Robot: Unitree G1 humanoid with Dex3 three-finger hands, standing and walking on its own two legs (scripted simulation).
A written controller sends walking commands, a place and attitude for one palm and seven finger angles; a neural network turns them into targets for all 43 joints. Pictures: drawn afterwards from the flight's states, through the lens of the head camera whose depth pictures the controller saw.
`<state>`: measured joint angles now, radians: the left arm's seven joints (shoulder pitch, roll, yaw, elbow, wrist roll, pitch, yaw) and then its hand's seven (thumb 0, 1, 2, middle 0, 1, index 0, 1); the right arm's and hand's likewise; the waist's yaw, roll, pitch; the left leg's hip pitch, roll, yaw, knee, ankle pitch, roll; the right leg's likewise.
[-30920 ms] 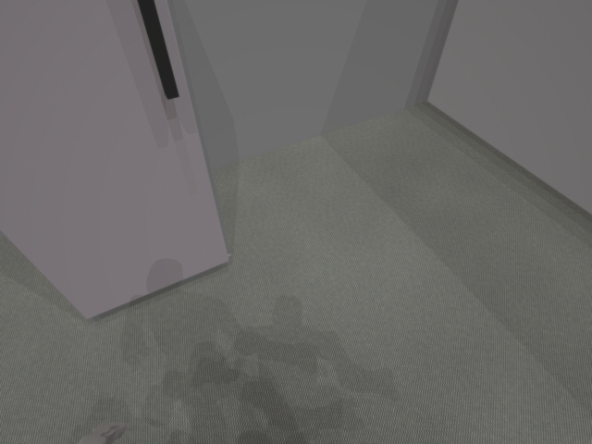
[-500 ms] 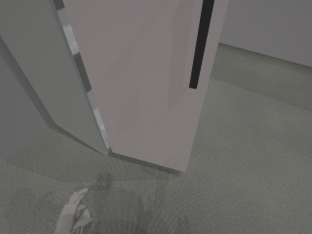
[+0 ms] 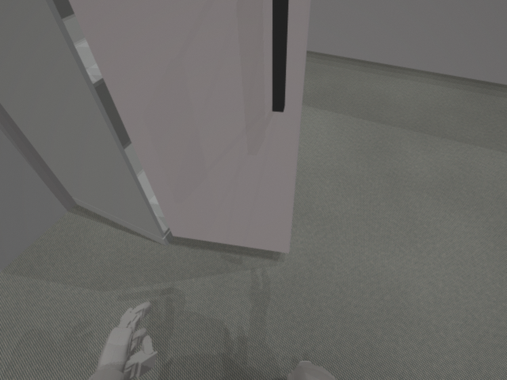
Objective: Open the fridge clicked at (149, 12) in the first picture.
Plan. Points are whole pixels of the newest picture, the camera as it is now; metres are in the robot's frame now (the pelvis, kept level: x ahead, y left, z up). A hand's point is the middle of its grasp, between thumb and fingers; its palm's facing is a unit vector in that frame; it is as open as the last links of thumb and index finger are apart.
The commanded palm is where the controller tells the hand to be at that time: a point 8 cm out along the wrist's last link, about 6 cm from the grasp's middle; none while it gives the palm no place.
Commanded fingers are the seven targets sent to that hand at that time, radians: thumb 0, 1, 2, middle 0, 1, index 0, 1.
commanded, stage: stop stepping back and stand still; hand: right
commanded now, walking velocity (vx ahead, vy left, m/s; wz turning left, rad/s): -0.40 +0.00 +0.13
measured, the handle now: (282, 8) +0.68 -0.06 +0.27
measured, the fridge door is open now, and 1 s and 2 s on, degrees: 74 74 74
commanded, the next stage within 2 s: let the arm hang, fingers relaxed in 0.80 s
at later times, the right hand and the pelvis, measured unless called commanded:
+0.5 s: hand out of the picture +0.10 -0.28 +0.19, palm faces +0.40 +0.85 -0.34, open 7.4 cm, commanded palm +0.06 -0.32 +0.19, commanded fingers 0.00 -0.90 -0.90 0.20 0.30 0.20 0.30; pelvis -0.12 -0.04 +0.01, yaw +7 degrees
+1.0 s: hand out of the picture +0.11 -0.31 +0.05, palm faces +0.21 +0.88 -0.43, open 7.4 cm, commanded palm none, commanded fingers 0.00 -0.90 -0.90 0.20 0.30 0.20 0.30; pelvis -0.14 -0.07 -0.01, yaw +4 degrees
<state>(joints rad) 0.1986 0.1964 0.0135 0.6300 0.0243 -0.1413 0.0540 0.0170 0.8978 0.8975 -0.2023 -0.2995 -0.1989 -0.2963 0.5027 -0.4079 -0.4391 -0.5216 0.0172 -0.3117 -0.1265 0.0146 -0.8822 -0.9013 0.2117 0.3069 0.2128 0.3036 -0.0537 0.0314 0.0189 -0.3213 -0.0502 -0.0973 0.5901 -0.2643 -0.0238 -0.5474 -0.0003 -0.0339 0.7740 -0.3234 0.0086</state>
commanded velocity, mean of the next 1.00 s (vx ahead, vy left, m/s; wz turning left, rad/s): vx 0.11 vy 0.03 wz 0.01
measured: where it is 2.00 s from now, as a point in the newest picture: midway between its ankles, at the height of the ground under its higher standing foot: outside the picture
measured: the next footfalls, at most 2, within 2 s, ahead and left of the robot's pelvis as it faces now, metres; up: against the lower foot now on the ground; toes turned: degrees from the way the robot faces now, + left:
right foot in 0.08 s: +0.09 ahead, -0.10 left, +0.00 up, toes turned -1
left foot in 0.34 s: -0.09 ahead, +0.06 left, +0.00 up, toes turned +3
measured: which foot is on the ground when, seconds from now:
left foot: down 0.00-0.08, up 0.10-0.32, down 0.34-1.00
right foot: up 0.00-0.06, down 0.08-0.32, up 0.34-0.50, down 0.52-1.00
